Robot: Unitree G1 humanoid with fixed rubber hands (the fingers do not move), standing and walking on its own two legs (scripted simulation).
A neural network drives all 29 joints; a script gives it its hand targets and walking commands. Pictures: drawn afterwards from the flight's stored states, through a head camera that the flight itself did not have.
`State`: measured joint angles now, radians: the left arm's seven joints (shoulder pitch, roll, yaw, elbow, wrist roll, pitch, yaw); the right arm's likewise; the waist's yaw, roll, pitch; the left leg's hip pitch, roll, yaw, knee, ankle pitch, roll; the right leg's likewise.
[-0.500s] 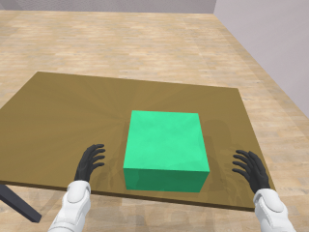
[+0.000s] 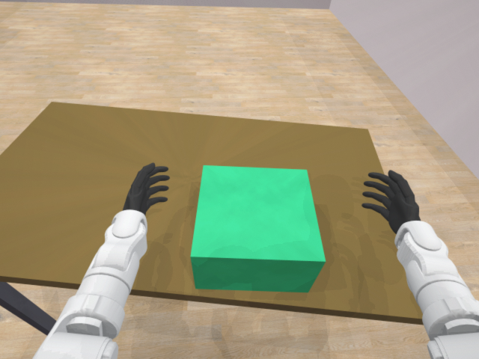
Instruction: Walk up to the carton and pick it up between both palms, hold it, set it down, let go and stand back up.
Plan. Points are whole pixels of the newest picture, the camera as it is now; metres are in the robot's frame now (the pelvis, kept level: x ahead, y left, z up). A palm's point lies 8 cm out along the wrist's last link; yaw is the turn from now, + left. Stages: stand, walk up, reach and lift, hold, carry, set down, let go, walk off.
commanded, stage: reach and lift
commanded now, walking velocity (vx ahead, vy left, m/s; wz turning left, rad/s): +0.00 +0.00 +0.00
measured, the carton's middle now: (253, 226) +0.42 -0.02 -0.06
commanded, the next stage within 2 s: none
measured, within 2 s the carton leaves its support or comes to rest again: neither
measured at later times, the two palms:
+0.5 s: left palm (138, 158) +0.43 +0.20 +0.12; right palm (398, 163) +0.44 -0.26 +0.13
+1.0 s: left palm (150, 202) +0.42 +0.20 +0.01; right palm (362, 205) +0.43 -0.23 +0.02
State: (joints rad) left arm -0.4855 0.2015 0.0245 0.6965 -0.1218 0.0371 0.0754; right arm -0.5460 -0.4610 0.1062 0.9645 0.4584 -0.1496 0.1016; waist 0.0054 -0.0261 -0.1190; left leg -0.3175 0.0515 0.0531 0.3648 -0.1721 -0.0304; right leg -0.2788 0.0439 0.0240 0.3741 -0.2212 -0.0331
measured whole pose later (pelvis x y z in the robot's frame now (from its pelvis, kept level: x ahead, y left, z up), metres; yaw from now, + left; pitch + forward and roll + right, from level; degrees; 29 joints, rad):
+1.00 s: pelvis -0.02 +0.00 -0.03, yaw +0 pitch +28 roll -1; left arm -0.92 0.23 -0.05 1.31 -0.23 -0.29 0.08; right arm -0.97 -0.40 0.13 1.42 0.47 -0.32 0.08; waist 0.03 0.02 -0.30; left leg -0.89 0.07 0.01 0.59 -0.20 -0.03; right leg -0.83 0.06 -0.01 0.57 -0.23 -0.03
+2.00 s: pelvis -0.02 +0.01 -0.04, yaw -1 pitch +30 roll -1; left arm -0.98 0.10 0.18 1.40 -0.01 -0.42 0.13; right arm -1.03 -0.23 -0.13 1.51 0.15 -0.44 -0.02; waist 0.01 0.02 -0.29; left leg -0.94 0.06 0.02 0.66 -0.23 -0.03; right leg -0.90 0.05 -0.01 0.63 -0.26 -0.03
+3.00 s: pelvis +0.01 +0.01 -0.01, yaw +0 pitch +21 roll +0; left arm -0.74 0.00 0.52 1.15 0.35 -0.46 0.10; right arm -0.77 -0.02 -0.62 1.16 -0.43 -0.48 -0.01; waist -0.04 0.03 -0.14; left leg -0.59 0.05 0.03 0.41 -0.19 -0.03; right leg -0.54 0.03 -0.04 0.39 -0.21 -0.03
